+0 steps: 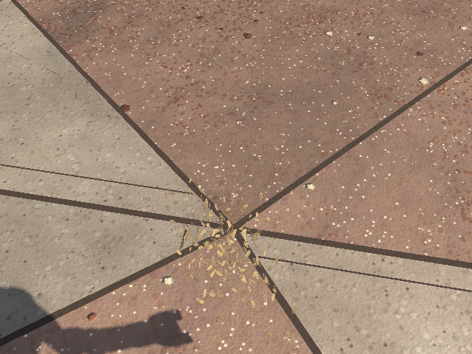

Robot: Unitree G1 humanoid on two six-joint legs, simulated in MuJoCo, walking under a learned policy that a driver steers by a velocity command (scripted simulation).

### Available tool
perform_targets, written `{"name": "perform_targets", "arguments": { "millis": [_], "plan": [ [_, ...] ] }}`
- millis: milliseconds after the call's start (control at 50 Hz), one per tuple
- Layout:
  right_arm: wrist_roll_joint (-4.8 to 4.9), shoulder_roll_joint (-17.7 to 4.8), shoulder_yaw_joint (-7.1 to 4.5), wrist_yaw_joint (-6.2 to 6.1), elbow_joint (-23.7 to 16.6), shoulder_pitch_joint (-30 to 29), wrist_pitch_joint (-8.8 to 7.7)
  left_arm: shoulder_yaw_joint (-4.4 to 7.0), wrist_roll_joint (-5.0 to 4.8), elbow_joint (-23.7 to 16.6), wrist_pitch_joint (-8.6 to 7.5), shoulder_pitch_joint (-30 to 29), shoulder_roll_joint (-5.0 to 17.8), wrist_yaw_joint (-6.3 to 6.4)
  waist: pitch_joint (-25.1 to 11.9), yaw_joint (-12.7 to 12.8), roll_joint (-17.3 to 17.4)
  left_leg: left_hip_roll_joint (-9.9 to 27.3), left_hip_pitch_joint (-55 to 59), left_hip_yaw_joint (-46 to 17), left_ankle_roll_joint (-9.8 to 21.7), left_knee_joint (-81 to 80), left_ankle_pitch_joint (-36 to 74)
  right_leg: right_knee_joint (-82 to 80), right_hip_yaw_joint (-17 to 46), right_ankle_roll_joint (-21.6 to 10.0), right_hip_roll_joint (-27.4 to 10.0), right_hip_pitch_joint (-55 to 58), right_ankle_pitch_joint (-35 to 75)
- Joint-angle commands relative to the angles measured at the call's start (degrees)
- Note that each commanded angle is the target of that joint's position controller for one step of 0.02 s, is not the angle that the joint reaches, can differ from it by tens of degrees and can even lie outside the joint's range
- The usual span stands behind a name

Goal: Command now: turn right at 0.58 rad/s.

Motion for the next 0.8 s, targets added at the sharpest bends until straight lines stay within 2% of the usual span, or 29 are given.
{"name": "perform_targets", "arguments": {
  "millis": [20, 40, 60, 80, 100, 120, 180, 200, 240, 300, 320, 340, 360, 380, 400, 420, 440, 460, 500, 520, 580, 660, 700, 760, 780, 800],
  "plan": [
    [-2.95, -13.2, -2.81, -0.19, -2.4, 3.0, -0.01, 1.8, -0.11, -5.5, -0.91, 2.2, 6.0, 0.03, -6.8, 0.8, 18.3, 25.0, 11.3, -25.3, 14.7, -9.0, 26.6, 20.0, -2.3, 1.2, 2.2, -13.7, -24.0],
    [-2.62, -10.3, -2.01, -0.25, -3.9, 0.4, -0.18, 3.05, 0.54, -4.2, -1.2, 3.5, 10.6, -0.13, -5.9, 1.0, 12.5, 26.1, 9.7, -23.0, 17.0, -8.9, 25.2, 30.4, -1.9, 3.1, -2.3, -14.9, -21.7],
    [-2.04, -7.4, -1.25, -0.49, -4.6, -2.0, -0.15, 3.8, 0.15, -2.9, -0.94, 3.9, 11.7, -0.29, -4.9, 1.6, 9.6, 22.0, 8.5, -16.6, 14.5, -8.0, 22.6, 34.1, -2.6, 4.0, -3.0, -14.7, -17.7],
    [-1.33, -6.6, -0.94, -0.71, -5.0, -3.2, 0.02, 3.7, 0.17, -1.9, -0.27, 4.6, 10.2, -0.13, -4.2, 1.9, 8.5, 18.5, 8.5, -11.9, 12.1, -7.5, 18.7, 36.0, -3.4, 5.1, -3.6, -15.3, -14.5],
    [-0.56, -6.1, -0.67, -0.99, -5.0, -3.2, 0.13, 3.35, 0.29, -2.1, 0.22, 4.2, 8.9, -0.18, -3.1, 1.0, 9.0, 17.5, 8.9, -9.6, 11.8, -7.5, 18.9, 37.6, -3.9, 6.2, -4.0, -16.9, -11.9],
    [-0.57, -6.4, -0.49, -1.21, -4.5, -2.0, 0.38, 2.75, 0.17, -2.7, 0.3, 3.1, 7.1, -0.44, -2.7, 0.2, 9.3, 16.3, 8.1, -7.5, 12.1, -7.7, 20.2, 36.8, -5.1, 6.8, -4.0, -16.3, -10.7],
    [-0.41, -7.9, -0.83, -1.63, -2.6, 4.6, 0.75, 1.24, -0.2, -5.2, -0.49, -2.1, 4.4, -1.05, -3.5, -4.2, 10.8, 16.1, 13.0, -8.0, 13.1, -12.4, -1.1, 26.7, -8.5, 6.9, -5.9, -17.8, -7.8],
    [-0.2, -8.7, -0.94, -1.54, -2.3, 5.3, 0.62, 0.86, -0.01, -5.6, -0.88, -2.9, 4.0, -1.31, -3.5, -4.7, 11.4, 16.5, 13.3, -8.6, 13.1, -13.5, -6.0, 23.1, -9.2, 6.6, -6.6, -16.7, -8.1],
    [0.03, -10.1, -1.19, -1.02, -2.2, 5.3, 0.14, -0.03, 0.33, -5.9, -1.85, -3.6, 2.9, -1.91, -2.9, -5.0, 11.7, 16.8, 11.1, -7.7, 12.7, -15.1, -9.2, 15.2, -11.3, 5.5, -7.4, -11.5, -9.0],
    [0.8, -11.6, -1.49, 0.25, -1.4, 6.2, -0.6, -0.29, 0.33, -4.7, -3.15, -2.4, 3.4, -2.47, -0.9, -4.4, 11.0, 16.8, 5.6, -5.7, 12.7, -15.6, -8.1, 4.2, -14.8, 3.1, -6.6, -1.6, -7.3],
    [1.36, -11.8, -1.48, 0.68, -1.1, 6.0, -0.71, -0.2, 0.21, -3.9, -3.49, -0.6, 3.6, -2.62, -0.5, -3.0, 10.2, 16.6, 3.8, -5.0, 12.4, -14.6, -8.2, -0.9, -15.6, 2.1, -6.2, 2.5, -3.5],
    [1.79, -11.4, -1.28, 1.06, -0.9, 5.6, -0.75, -0.12, 0.18, -2.5, -3.73, 2.1, 3.4, -2.71, -0.4, -1.2, 9.6, 16.1, 1.1, -4.1, 11.8, -12.8, -8.0, -6.3, -16.6, 0.9, -5.4, 8.1, 0.5],
    [1.68, -9.5, -0.61, 1.4, -0.6, 6.1, -0.99, 0.34, -0.04, -0.8, -3.74, 6.1, 4.2, -2.52, -1.6, 0.7, 8.3, 15.0, -2.7, -2.9, 10.4, -9.5, -7.0, -8.7, -16.4, -0.1, -4.9, 15.6, 1.0],
    [0.86, -5.9, 0.67, 1.8, -0.6, 5.3, -1.44, 0.94, -0.41, 0.6, -3.73, 11.8, 5.5, -2.09, -4.4, 3.5, 5.7, 12.6, -8.1, 0.4, 7.5, -2.1, -7.2, -9.2, -11.3, -1.5, -8.4, 24.8, 0.7],
    [-0.95, -0.6, 2.34, 2.42, -3.2, 3.1, -2.28, 2.04, 0.24, 1.1, -3.75, 17.5, 10.8, -1.39, -8.0, 4.8, -8.7, 6.0, -20.4, 8.2, 2.2, 18.1, -13.9, -12.7, 7.8, -6.5, -21.8, 34.1, -1.3],
    [0.39, -4.4, 1.26, 2.05, -5.2, 0.3, -3.25, 2.73, 0.71, 1.0, -4.61, 18.6, 13.9, -2.16, -5.5, 5.8, -12.8, 2.9, -30.0, 5.4, 1.4, 29.5, -22.0, -18.6, 23.1, -14.7, -29.3, 30.0, -8.8],
    [1.51, -8.3, 0.14, 2.06, -5.0, 0.6, -3.59, 1.5, 0.76, 0.2, -5.73, 15.3, 9.6, -2.54, -0.9, 4.4, -8.0, 6.6, -33.4, 2.1, 2.2, 35.6, -19.3, -20.0, 20.7, -15.1, -28.0, 27.1, -14.1],
    [2.1, -8.6, -0.04, 2.42, -4.2, 1.5, -3.81, 0.67, 0.93, -0.3, -6.55, 12.8, 6.8, -2.66, 1.9, 3.0, -8.0, 8.3, -34.2, 1.5, 3.2, 36.2, -13.5, -21.0, 15.6, -13.1, -24.8, 25.0, -15.8],
    [0.99, -8.2, -0.2, 2.53, -3.3, 1.7, -4.07, 0.03, 0.83, -0.8, -7.03, 10.0, 5.3, -2.69, 4.0, 1.7, -6.3, 9.9, -33.9, 1.5, 3.1, 33.6, -5.1, -23.2, 8.9, -10.8, -21.7, 22.6, -6.6],
    [0.68, -7.3, -0.05, 2.78, -3.1, 1.6, -4.1, -0.15, 1.1, -0.9, -7.08, 9.8, 5.0, -2.55, 3.7, 1.2, -5.7, 10.1, -32.3, 1.8, 2.7, 32.3, -1.7, -23.9, 6.0, -10.2, -20.5, 21.4, -0.6],
    [0.16, -4.9, 0.7, 3.1, -3.5, 0.2, -3.9, 0.1, 1.02, -0.4, -7.2, 10.8, 5.3, -2.13, 2.5, 1.0, -3.6, 9.0, -30.7, 3.4, 0.3, 25.7, 6.0, -24.7, -0.9, -10.1, -18.4, 20.1, 11.7],
    [0.38, -2.7, 2.02, 3.45, -6.2, -6.8, -3.82, 0.42, 0.86, 1.4, -7.33, 13.7, 6.4, -1.7, 4.1, 2.9, -3.8, 6.4, -23.9, 5.3, -0.8, 11.9, 15.5, -26.1, -6.5, -9.2, -16.7, 15.1, 13.1],
    [0.62, -2.7, 2.33, 3.94, -7.4, -9.6, -3.95, 0.55, 0.59, 2.6, -7.4, 15.6, 6.8, -1.65, 5.3, 3.4, -3.5, 5.5, -22.0, 5.4, 0.0, 7.8, 17.6, -26.5, -6.8, -9.2, -17.9, 15.3, 12.7],
    [0.72, -4.1, 2.19, 4.72, -8.6, -10.5, -4.34, 0.86, -0.01, 4.0, -7.11, 16.2, 7.3, -1.5, 5.5, 2.0, -3.5, 5.1, -21.7, 4.3, 2.4, 3.9, 15.3, -24.0, -6.9, -8.2, -20.6, 20.6, 17.6],
    [0.66, -4.7, 1.99, 4.85, -8.5, -9.6, -4.46, 1.0, -0.03, 4.2, -6.84, 16.1, 7.6, -1.4, 4.6, 1.2, -3.7, 4.6, -20.2, 4.5, 3.2, 3.2, 13.7, -22.2, -7.2, -7.6, -21.1, 22.6, 22.1],
    [0.58, -5.8, 1.57, 4.75, -8.2, -7.7, -4.45, 1.17, 0.16, 4.3, -6.54, 15.8, 8.3, -1.29, 2.5, -0.1, -4.6, 3.3, -16.9, 5.4, 4.2, 3.3, 11.5, -18.9, -7.6, -7.0, -21.1, 24.1, 31.4]
  ]
}}
Keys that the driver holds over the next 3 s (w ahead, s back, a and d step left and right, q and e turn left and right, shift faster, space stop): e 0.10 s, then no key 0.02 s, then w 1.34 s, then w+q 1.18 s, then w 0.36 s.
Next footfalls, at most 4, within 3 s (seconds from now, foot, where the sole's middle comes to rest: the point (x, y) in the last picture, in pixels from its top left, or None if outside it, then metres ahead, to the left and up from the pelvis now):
0.38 right None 0.04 -0.15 -0.77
0.86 left None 0.44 0.03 -0.77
1.38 right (334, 276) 0.70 -0.26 -0.77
1.92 left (262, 191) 1.01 -0.05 -0.77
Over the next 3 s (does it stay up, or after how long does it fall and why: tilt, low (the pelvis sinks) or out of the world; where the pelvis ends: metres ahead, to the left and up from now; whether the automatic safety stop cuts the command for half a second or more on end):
stays up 1.40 0.05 -0.01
